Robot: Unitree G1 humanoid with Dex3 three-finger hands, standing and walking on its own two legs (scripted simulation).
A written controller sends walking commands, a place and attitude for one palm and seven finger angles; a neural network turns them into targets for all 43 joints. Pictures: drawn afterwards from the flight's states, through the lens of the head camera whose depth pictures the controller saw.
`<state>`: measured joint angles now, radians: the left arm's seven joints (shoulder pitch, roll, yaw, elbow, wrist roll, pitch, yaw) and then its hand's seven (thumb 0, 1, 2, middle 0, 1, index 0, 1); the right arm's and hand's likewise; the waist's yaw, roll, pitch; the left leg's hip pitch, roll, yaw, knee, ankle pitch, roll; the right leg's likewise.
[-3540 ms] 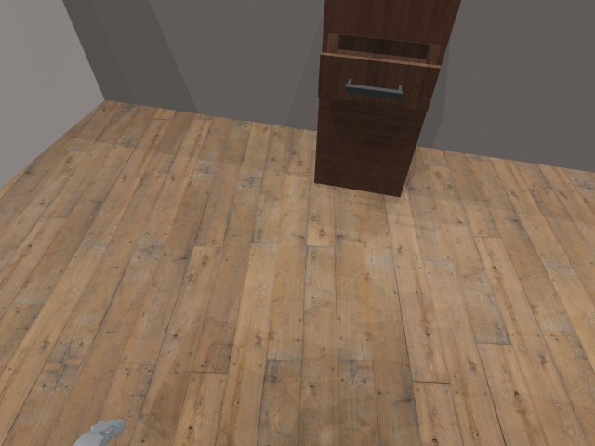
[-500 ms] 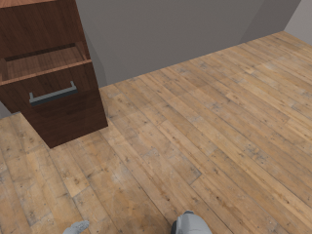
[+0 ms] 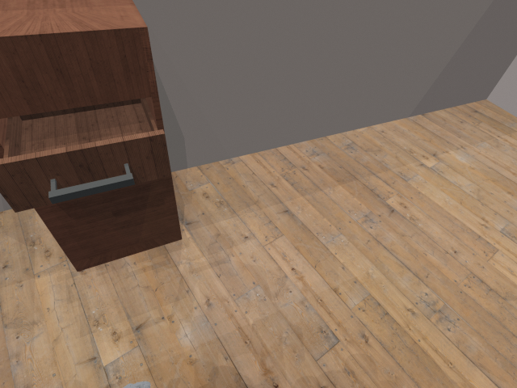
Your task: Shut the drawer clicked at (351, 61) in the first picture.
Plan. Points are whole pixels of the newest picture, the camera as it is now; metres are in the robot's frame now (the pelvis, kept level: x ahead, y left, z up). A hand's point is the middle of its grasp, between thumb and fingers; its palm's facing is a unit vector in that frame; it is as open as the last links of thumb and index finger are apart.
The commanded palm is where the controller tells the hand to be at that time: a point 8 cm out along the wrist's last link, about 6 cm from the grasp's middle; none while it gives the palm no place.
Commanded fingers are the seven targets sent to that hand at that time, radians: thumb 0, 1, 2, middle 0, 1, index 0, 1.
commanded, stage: turn to face it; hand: left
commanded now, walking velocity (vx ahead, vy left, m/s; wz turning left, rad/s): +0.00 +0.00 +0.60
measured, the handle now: (92, 181) +0.58 +0.43 -0.10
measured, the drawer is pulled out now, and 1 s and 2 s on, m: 0.18 0.18 0.18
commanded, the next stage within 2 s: take the last steps up to it in 0.70 s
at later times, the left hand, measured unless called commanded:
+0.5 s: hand out of the picture +0.04 +0.19 -0.14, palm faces +0.26 -0.92 -0.29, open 7.3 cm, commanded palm none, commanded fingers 0.00 0.90 0.90 -0.20 -0.30 -0.20 -0.30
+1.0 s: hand out of the picture -0.14 +0.14 -0.17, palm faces +0.47 -0.86 -0.21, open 7.3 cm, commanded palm none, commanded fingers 0.00 0.90 0.90 -0.20 -0.30 -0.20 -0.30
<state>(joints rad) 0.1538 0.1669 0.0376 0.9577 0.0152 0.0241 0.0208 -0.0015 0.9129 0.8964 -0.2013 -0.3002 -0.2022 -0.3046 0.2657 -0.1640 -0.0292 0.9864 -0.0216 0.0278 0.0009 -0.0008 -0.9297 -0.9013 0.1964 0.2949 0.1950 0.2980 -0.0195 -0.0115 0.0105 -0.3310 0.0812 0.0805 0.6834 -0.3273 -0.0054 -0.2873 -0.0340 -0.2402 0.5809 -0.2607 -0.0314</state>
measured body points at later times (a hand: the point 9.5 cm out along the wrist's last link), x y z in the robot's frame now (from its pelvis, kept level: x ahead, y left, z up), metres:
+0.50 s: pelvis -0.01 -0.04 +0.01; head +0.02 -0.05 +0.46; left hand +0.03 +0.24 -0.12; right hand +0.10 -0.28 -0.14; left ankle +0.03 +0.09 -0.72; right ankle +0.02 -0.16 -0.73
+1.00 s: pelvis -0.04 -0.03 +0.01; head -0.03 +0.00 +0.46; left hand -0.16 +0.19 -0.15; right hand +0.14 -0.22 -0.12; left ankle -0.11 +0.05 -0.72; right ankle +0.01 -0.16 -0.71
